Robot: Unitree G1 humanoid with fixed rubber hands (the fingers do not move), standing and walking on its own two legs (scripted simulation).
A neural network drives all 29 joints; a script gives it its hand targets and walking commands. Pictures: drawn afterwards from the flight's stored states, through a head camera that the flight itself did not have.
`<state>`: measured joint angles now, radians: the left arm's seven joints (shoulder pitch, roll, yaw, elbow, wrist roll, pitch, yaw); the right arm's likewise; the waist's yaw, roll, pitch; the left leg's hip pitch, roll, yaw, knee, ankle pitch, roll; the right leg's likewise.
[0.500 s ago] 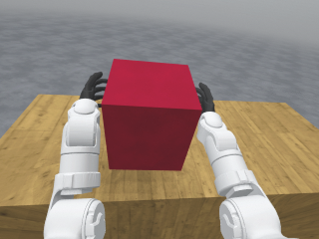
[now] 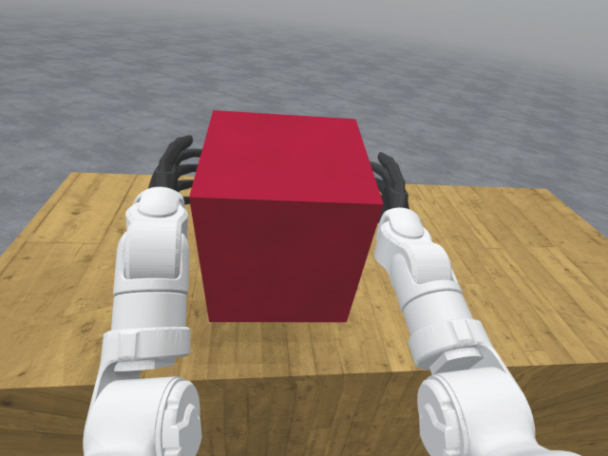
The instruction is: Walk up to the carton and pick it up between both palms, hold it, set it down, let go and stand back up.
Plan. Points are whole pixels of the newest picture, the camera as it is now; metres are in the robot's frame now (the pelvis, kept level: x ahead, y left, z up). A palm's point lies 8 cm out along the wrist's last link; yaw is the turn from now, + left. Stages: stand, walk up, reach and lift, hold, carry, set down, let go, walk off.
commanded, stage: hold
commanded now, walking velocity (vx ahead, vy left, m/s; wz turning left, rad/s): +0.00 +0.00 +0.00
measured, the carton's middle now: (282, 220) +0.39 +0.03 +0.18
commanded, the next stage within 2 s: none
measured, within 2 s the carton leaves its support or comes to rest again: neither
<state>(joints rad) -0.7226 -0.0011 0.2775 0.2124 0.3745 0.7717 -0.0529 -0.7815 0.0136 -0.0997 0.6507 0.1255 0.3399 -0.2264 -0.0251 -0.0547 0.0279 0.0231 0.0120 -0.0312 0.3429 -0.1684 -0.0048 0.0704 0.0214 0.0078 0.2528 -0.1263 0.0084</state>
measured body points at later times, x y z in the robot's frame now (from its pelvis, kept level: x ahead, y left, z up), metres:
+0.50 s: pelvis +0.00 +0.00 +0.00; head -0.07 +0.03 +0.44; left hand +0.37 +0.18 +0.23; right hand +0.38 -0.11 +0.22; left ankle +0.03 +0.12 -0.75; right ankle +0.02 -0.12 -0.75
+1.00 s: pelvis +0.00 +0.00 +0.00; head -0.08 +0.03 +0.44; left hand +0.36 +0.18 +0.24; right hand +0.38 -0.11 +0.22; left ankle +0.03 +0.12 -0.75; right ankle +0.02 -0.12 -0.75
